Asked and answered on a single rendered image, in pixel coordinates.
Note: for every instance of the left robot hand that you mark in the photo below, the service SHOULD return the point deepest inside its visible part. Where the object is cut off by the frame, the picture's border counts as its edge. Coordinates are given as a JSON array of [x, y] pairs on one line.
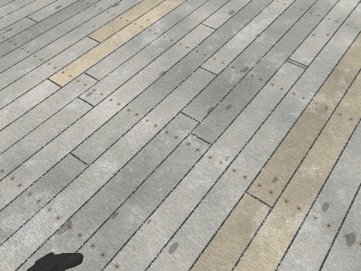
[[59, 262]]

